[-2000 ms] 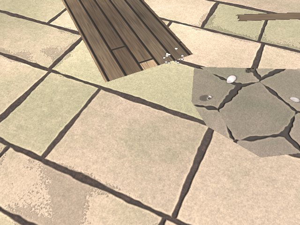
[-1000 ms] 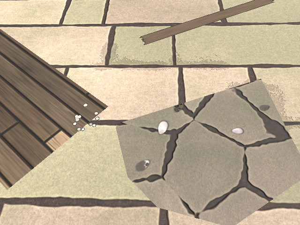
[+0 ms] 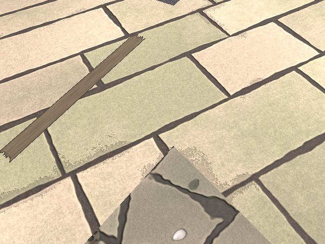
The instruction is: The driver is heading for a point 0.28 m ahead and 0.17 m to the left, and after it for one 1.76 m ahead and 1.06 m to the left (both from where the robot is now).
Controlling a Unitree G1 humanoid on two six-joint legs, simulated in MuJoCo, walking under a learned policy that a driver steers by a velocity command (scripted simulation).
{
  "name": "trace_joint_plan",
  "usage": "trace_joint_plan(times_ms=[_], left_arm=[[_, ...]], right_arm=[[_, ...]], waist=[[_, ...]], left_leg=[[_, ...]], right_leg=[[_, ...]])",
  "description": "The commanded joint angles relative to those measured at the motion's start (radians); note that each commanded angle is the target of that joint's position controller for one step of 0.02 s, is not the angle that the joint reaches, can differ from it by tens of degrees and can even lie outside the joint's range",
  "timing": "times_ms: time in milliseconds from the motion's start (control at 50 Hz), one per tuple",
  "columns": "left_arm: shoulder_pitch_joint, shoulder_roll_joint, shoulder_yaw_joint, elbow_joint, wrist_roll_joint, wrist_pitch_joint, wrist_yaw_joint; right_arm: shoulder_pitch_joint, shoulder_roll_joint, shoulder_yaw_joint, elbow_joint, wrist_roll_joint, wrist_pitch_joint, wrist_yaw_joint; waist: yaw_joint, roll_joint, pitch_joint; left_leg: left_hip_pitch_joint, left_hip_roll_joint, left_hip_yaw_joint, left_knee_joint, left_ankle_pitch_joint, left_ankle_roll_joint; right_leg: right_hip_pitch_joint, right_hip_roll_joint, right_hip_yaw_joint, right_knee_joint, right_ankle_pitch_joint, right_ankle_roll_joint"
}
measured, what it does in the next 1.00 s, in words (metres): walks ahead, turning left: left foot, then right foot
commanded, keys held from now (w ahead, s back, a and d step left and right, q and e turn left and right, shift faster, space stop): w+q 1.00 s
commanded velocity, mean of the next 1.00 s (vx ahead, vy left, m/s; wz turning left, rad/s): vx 0.50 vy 0.00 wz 0.47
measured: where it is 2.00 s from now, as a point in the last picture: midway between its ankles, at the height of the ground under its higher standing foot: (76, 144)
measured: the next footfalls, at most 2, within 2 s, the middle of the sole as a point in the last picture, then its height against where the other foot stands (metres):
left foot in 0.36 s outside the picture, level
right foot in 0.82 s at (167, 191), level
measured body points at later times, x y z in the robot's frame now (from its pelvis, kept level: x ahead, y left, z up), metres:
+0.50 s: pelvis +0.29 +0.07 -0.01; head +0.33 +0.08 +0.44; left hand +0.33 +0.37 -0.12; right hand +0.49 -0.16 -0.11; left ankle +0.33 +0.15 -0.74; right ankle +0.21 -0.09 -0.64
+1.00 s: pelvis +0.57 +0.10 +0.00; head +0.60 +0.10 +0.45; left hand +0.53 +0.40 -0.09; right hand +0.82 -0.07 -0.11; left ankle +0.47 +0.20 -0.65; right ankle +0.65 +0.02 -0.74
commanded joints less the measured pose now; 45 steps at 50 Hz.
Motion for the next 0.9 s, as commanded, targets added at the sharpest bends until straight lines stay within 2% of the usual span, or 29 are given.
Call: trace_joint_plan(times_ms=[20,60,120,160,220,260,280,320,340,360,380,400,420,440,460,480,500,560,600,640,680,720,760,800,820,840,860,880,900], left_arm=[[-0.016,0.133,0.038,-0.036,0.008,-0.044,0.008],[0.0,0.131,0.038,-0.012,0.014,-0.05,0.016],[-0.004,0.137,0.036,0.006,0.012,-0.052,0.024],[0.021,0.148,0.038,0.028,0.007,-0.05,0.029],[0.072,0.158,0.044,0.067,-0.002,-0.034,0.032],[0.085,0.168,0.049,0.083,-0.009,-0.015,0.037],[0.077,0.178,0.051,0.083,-0.011,-0.005,0.042],[0.057,0.208,0.058,0.077,-0.013,0.012,0.057],[0.048,0.217,0.059,0.074,-0.011,0.021,0.064],[0.029,0.214,0.055,0.068,-0.015,0.023,0.07],[0.064,0.158,0.032,0.048,0.01,0.008,0.071],[0.148,0.05,-0.005,0.007,0.016,-0.026,0.046],[0.04,0.155,0.016,0.004,-0.018,-0.063,0.025],[-0.043,0.171,0.017,-0.03,-0.047,-0.081,0.015],[-0.067,0.15,0.011,-0.035,-0.032,-0.088,0.02],[-0.08,0.156,0.02,-0.029,-0.001,-0.083,0.028],[-0.051,0.156,0.023,-0.033,0.003,-0.072,0.027],[-0.027,0.123,0.015,-0.03,0.011,-0.044,0.031],[-0.103,0.093,0.001,-0.051,0.016,-0.039,0.033],[-0.178,0.074,-0.008,-0.064,0.012,-0.043,0.029],[-0.236,0.085,-0.006,-0.076,-0.002,-0.049,0.022],[-0.259,0.11,0.004,-0.085,-0.011,-0.056,0.015],[-0.24,0.14,0.019,-0.084,-0.014,-0.064,0.011],[-0.133,0.164,0.038,-0.057,-0.013,-0.073,0.014],[-0.025,0.199,0.053,-0.044,0.002,-0.079,0.021],[0.094,0.28,0.072,-0.032,0.025,-0.075,0.028],[0.15,0.28,0.078,0.002,0.007,-0.061,0.017],[0.096,0.193,0.055,-0.019,-0.004,-0.057,0.018],[0.052,0.158,0.043,-0.024,-0.003,-0.048,0.022]], right_arm=[[0.046,-0.07,-0.021,-0.033,-0.002,0.021,-0.006],[-0.001,-0.059,-0.021,-0.046,-0.004,0.026,-0.008],[-0.058,-0.04,-0.017,-0.061,-0.006,0.015,0.005],[-0.12,-0.02,-0.007,-0.082,-0.007,0.011,0.015],[-0.192,-0.009,0.0,-0.124,-0.007,0.008,0.034],[-0.22,-0.012,0.0,-0.153,-0.009,0.007,0.05],[-0.216,-0.019,-0.003,-0.166,-0.009,0.007,0.056],[-0.152,-0.053,-0.021,-0.173,-0.01,0.015,0.06],[-0.054,-0.089,-0.04,-0.157,-0.009,0.019,0.056],[0.1,-0.142,-0.069,-0.127,-0.007,0.021,0.044],[0.228,-0.232,-0.094,-0.109,-0.006,0.033,0.02],[0.187,-0.272,-0.096,-0.133,-0.003,0.023,0.022],[0.207,-0.183,-0.075,-0.137,-0.006,0.022,0.021],[0.171,-0.141,-0.064,-0.138,-0.009,0.018,0.017],[0.109,-0.13,-0.059,-0.147,-0.008,0.014,0.017],[0.054,-0.094,-0.048,-0.16,-0.01,0.014,0.014],[0.03,-0.098,-0.046,-0.177,-0.025,0.015,0.008],[0.013,-0.113,-0.051,-0.18,-0.018,0.013,-0.005],[0.03,-0.141,-0.06,-0.173,-0.012,0.017,-0.017],[0.054,-0.15,-0.064,-0.163,-0.005,0.025,-0.025],[0.096,-0.151,-0.065,-0.149,-0.004,0.034,-0.028],[0.122,-0.145,-0.065,-0.139,0.003,0.04,-0.03],[0.121,-0.14,-0.065,-0.139,0.0,0.043,-0.032],[0.097,-0.115,-0.059,-0.149,-0.005,0.046,-0.031],[0.097,-0.065,-0.041,-0.16,-0.012,0.042,-0.027],[0.19,0.008,-0.018,-0.183,-0.009,0.035,-0.026],[0.238,-0.023,-0.015,-0.202,0.01,0.029,-0.026],[0.186,-0.116,-0.038,-0.181,0.014,0.033,-0.028],[0.103,-0.135,-0.046,-0.194,0.003,0.04,-0.028]], waist=[[-0.018,-0.079,-0.063],[-0.001,-0.074,-0.028],[0.021,-0.081,-0.009],[0.051,-0.076,0.015],[0.082,-0.064,0.044],[0.084,-0.07,0.043],[0.07,-0.082,0.03],[0.02,-0.133,-0.044],[-0.037,-0.143,-0.106],[-0.127,-0.117,-0.184],[-0.155,0.041,-0.295],[-0.052,0.238,-0.419],[-0.134,0.091,-0.431],[-0.13,0.045,-0.286],[-0.079,-0.064,-0.18],[-0.046,-0.088,-0.12],[-0.012,-0.028,-0.104],[0.018,-0.017,-0.076],[-0.006,-0.007,-0.059],[-0.04,0.021,-0.062],[-0.071,0.04,-0.07],[-0.074,0.053,-0.072],[-0.051,0.075,-0.073],[0.014,0.09,-0.097],[0.068,0.05,-0.187],[0.065,-0.161,-0.337],[0.051,-0.383,-0.371],[0.072,-0.237,-0.24],[0.076,-0.164,-0.144]], left_leg=[[-0.092,0.045,-0.061,-0.051,0.112,-0.021],[-0.147,0.026,-0.086,-0.151,0.229,-0.031],[-0.12,-0.005,-0.059,-0.347,0.421,-0.023],[-0.112,-0.017,-0.024,-0.442,0.477,-0.012],[-0.172,-0.028,-0.002,-0.527,0.44,0.015],[-0.205,-0.045,0.028,-0.554,0.347,0.038],[-0.185,-0.064,0.053,-0.564,0.292,0.054],[-0.06,-0.131,0.118,-0.548,0.179,0.094],[0.071,-0.169,0.134,-0.55,0.151,0.12],[0.317,-0.189,0.108,-0.62,0.22,0.162],[0.631,0.001,-0.18,-0.617,0.285,0.236],[0.943,0.232,-0.785,-0.756,0.13,0.464],[0.963,0.207,-0.76,-0.825,0.037,0.416],[0.846,0.172,-0.602,-0.837,0.058,0.364],[0.679,0.129,-0.499,-0.85,0.161,0.331],[0.559,0.09,-0.415,-0.873,0.267,0.308],[0.465,0.082,-0.397,-0.892,0.361,0.326],[0.322,0.037,-0.296,-0.924,0.462,0.318],[0.26,-0.005,-0.236,-0.925,0.453,0.287],[0.231,-0.046,-0.203,-0.907,0.374,0.245],[0.247,-0.04,-0.236,-0.888,0.297,0.223],[0.301,-0.017,-0.299,-0.843,0.227,0.207],[0.353,0.012,-0.369,-0.786,0.187,0.187],[0.346,-0.011,-0.384,-0.69,0.205,0.152],[0.293,-0.064,-0.333,-0.513,0.188,0.118],[0.035,-0.19,-0.199,-0.181,-0.071,0.05],[-0.196,-0.185,-0.146,0.048,-0.297,0.026],[-0.262,-0.128,-0.168,0.143,-0.211,0.018],[-0.265,-0.097,-0.129,0.156,-0.131,0.014]], right_leg=[[0.086,-0.298,0.201,-0.267,0.251,-0.179],[0.103,-0.28,0.12,-0.285,0.277,-0.152],[0.119,-0.248,0.016,-0.303,0.263,-0.105],[0.151,-0.26,-0.017,-0.316,0.263,-0.091],[0.281,-0.3,-0.044,-0.28,0.326,-0.084],[0.372,-0.326,-0.055,-0.223,0.443,-0.075],[0.398,-0.331,-0.067,-0.176,0.571,-0.065],[0.425,-0.33,-0.094,-0.027,0.93,-0.038],[0.404,-0.317,-0.11,0.117,1.036,-0.021],[0.286,-0.281,-0.133,0.334,0.968,0.013],[0.022,-0.214,-0.136,0.658,0.496,0.053],[-0.397,0.025,0.024,0.997,-0.39,0.115],[-0.509,-0.04,0.192,1.039,-0.365,0.088],[-0.555,-0.085,0.176,0.981,-0.283,0.067],[-0.525,-0.127,0.16,0.874,-0.222,0.065],[-0.468,-0.155,0.147,0.784,-0.182,0.072],[-0.402,-0.163,0.151,0.765,-0.167,0.087],[-0.345,-0.168,0.114,0.605,-0.132,0.139],[-0.317,-0.147,0.093,0.445,0.002,0.162],[-0.251,-0.11,0.084,0.277,0.166,0.167],[-0.207,-0.076,0.087,0.179,0.252,0.168],[-0.193,-0.069,0.117,0.115,0.238,0.155],[-0.164,-0.073,0.139,0.082,0.174,0.128],[-0.02,-0.076,0.12,0.032,0.131,0.082],[0.167,-0.16,0.185,0.035,0.096,0.033],[0.509,-0.385,0.505,0.005,-0.039,-0.086],[0.589,-0.507,0.871,-0.104,-0.328,-0.174],[0.487,-0.47,0.789,-0.138,-0.455,-0.139],[0.373,-0.429,0.626,-0.139,-0.358,-0.101]])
